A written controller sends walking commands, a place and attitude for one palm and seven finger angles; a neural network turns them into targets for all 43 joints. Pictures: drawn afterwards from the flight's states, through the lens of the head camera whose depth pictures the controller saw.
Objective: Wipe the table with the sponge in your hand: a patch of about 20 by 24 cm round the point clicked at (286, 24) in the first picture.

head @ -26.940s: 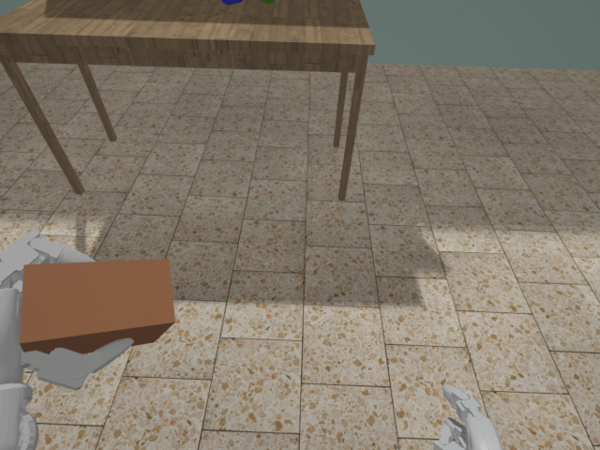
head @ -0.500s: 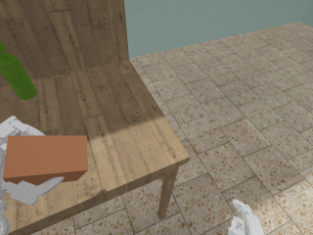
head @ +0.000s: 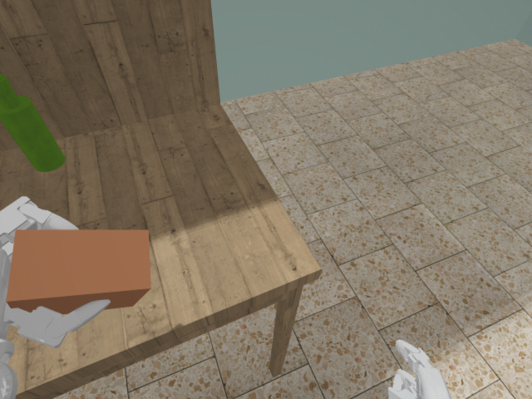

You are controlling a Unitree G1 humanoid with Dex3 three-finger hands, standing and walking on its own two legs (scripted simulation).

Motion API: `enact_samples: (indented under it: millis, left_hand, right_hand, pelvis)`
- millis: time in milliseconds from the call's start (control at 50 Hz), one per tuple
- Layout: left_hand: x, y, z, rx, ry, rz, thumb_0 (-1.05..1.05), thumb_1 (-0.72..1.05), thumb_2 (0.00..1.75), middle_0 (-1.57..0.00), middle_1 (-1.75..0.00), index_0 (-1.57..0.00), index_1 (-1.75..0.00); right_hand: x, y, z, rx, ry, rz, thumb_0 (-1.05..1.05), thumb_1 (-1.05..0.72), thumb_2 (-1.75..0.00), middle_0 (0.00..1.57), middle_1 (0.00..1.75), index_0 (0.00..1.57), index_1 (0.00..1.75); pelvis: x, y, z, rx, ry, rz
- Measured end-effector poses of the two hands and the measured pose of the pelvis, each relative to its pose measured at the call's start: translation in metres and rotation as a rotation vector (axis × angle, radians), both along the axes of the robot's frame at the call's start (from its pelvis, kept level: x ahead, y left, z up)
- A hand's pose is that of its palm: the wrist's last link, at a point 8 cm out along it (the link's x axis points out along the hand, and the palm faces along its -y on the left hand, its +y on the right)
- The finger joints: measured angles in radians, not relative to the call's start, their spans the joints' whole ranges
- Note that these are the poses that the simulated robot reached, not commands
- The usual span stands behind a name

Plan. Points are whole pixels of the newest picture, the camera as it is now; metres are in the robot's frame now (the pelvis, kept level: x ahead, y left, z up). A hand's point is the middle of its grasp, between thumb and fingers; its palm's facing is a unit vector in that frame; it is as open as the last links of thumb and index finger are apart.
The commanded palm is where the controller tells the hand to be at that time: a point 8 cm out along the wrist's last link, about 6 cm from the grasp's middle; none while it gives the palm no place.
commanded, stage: come to a stop and stand still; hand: left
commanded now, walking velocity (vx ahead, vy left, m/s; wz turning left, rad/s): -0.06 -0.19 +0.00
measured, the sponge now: (103, 273) +0.23 +0.20 +0.14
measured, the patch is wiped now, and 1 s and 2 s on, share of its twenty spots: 0.00 0.00 0.00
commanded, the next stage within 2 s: look again from close up in 1.30 s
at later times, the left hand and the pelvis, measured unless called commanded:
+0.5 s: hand (28, 302) +0.19 +0.26 +0.15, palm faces +0.25 -0.90 -0.37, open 10.2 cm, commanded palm +0.14 +0.32 +0.18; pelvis -0.03 +0.04 +0.00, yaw -2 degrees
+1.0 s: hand out of the picture +0.21 +0.35 +0.16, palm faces +0.39 -0.85 -0.36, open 10.2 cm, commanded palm +0.14 +0.37 +0.18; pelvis -0.02 +0.09 +0.01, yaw +0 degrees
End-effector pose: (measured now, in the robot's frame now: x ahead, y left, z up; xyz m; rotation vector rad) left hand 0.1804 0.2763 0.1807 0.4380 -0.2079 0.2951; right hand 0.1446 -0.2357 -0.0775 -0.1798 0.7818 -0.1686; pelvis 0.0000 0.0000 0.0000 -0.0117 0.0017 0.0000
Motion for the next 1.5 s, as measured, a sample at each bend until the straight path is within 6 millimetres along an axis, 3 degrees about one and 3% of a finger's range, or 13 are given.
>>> enact_samples:
  millis: [180,280,340,400,480,560,680,760,860,1000,1180,1340,1500]
  left_hand:
    - [0.000,-0.002,0.001,0.016,0.007,-0.011,-0.02,-0.52,1.03,-0.70,-1.35,-0.73,-1.35]
    - [0.011,0.042,0.027,0.178,-0.106,0.039,-0.02,-0.52,1.03,-0.70,-1.35,-0.73,-1.35]
    - [0.007,0.049,0.018,0.117,-0.102,0.064,-0.02,-0.52,1.03,-0.70,-1.35,-0.73,-1.35]
    - [-0.004,0.032,0.000,0.034,-0.064,-0.003,-0.02,-0.52,1.03,-0.70,-1.35,-0.73,-1.35]
    - [-0.021,0.023,-0.016,-0.020,-0.014,-0.090,-0.02,-0.52,1.03,-0.70,-1.35,-0.73,-1.35]
    - [-0.030,0.055,-0.014,0.000,-0.046,-0.054,-0.02,-0.52,1.03,-0.70,-1.35,-0.73,-1.35]
    - [-0.030,0.099,0.007,0.022,-0.181,0.060,-0.02,-0.52,1.03,-0.70,-1.35,-0.73,-1.35]
    - [-0.028,0.101,0.010,0.010,-0.206,0.045,-0.02,-0.52,1.03,-0.70,-1.35,-0.73,-1.35]
    - [-0.025,0.100,-0.002,0.005,-0.130,0.007,-0.02,-0.52,1.03,-0.70,-1.35,-0.73,-1.35]
    - [-0.014,0.111,-0.006,0.009,-0.101,0.034,-0.02,-0.52,1.03,-0.70,-1.35,-0.73,-1.35]
    - [-0.006,0.099,0.004,0.017,-0.126,-0.009,-0.02,-0.52,1.04,-0.70,-1.35,-0.73,-1.35]
    - [-0.009,0.097,-0.005,0.002,-0.065,0.016,-0.02,-0.52,1.04,-0.70,-1.35,-0.73,-1.35]
    - [-0.014,0.088,0.002,-0.002,-0.088,0.024,-0.02,-0.52,1.04,-0.70,-1.35,-0.73,-1.35]
  right_hand:
    - [0.004,-0.002,0.003,0.014,-0.031,-0.009,0.01,-0.90,-0.90,0.20,0.30,0.20,0.30]
    - [-0.006,0.001,0.007,-0.037,-0.019,0.060,0.01,-0.90,-0.90,0.20,0.30,0.20,0.29]
    - [-0.012,0.002,0.010,-0.040,-0.054,0.058,0.01,-0.90,-0.90,0.20,0.30,0.20,0.30]
    - [-0.018,0.009,0.010,-0.035,-0.074,0.043,0.01,-0.90,-0.90,0.20,0.30,0.20,0.30]
    - [-0.026,0.027,0.013,-0.045,-0.081,0.025,0.01,-0.90,-0.90,0.20,0.30,0.20,0.29]
    - [-0.031,0.053,0.018,-0.061,-0.068,0.036,0.01,-0.90,-0.90,0.20,0.30,0.20,0.29]
    - [-0.025,0.093,0.020,-0.040,-0.082,0.106,0.01,-0.90,-0.90,0.20,0.30,0.20,0.30]
    - [-0.015,0.114,0.020,-0.007,-0.106,0.142,0.01,-0.90,-0.90,0.20,0.30,0.20,0.30]
    - [-0.005,0.128,0.022,0.015,-0.120,0.147,0.01,-0.90,-0.90,0.20,0.30,0.20,0.30]
    - [0.006,0.124,0.025,-0.017,-0.105,0.150,0.01,-0.90,-0.90,0.20,0.30,0.20,0.30]
    - [0.015,0.104,0.031,-0.044,-0.113,0.108,0.01,-0.90,-0.90,0.20,0.30,0.20,0.30]
    - [0.013,0.093,0.030,-0.050,-0.107,0.078,0.01,-0.90,-0.90,0.20,0.30,0.20,0.30]
    - [0.008,0.090,0.025,-0.037,-0.097,0.081,0.01,-0.90,-0.90,0.20,0.30,0.20,0.30]
  pelvis:
    - [-0.002,0.000,-0.001,-0.004,-0.004,-0.002]
    - [-0.014,0.000,0.003,0.014,-0.004,-0.023]
    - [-0.020,0.012,0.001,0.013,-0.004,-0.037]
    - [-0.025,0.026,0.001,0.015,-0.015,-0.042]
    - [-0.029,0.041,0.000,0.005,-0.023,-0.032]
    - [-0.031,0.054,0.001,-0.001,-0.030,-0.024]
    - [-0.033,0.074,0.003,-0.005,-0.030,-0.004]
    - [-0.031,0.085,0.003,-0.003,-0.030,0.001]
    - [-0.023,0.093,0.005,-0.008,-0.023,-0.004]
    - [-0.015,0.094,0.007,-0.013,-0.020,0.000]
    - [-0.008,0.091,0.008,-0.015,-0.016,-0.004]
    - [-0.007,0.086,0.008,-0.014,-0.017,-0.004]
    - [-0.011,0.081,0.009,-0.012,-0.021,-0.004]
